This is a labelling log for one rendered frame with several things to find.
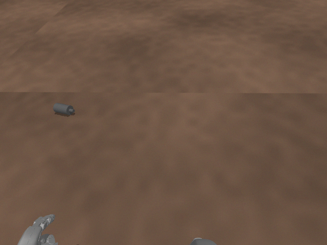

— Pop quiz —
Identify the bottle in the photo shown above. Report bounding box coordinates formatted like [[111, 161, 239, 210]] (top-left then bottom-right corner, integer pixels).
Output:
[[53, 103, 75, 115]]

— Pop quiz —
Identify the left robot hand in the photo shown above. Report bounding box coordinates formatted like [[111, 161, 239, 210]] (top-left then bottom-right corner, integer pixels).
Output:
[[17, 214, 58, 245]]

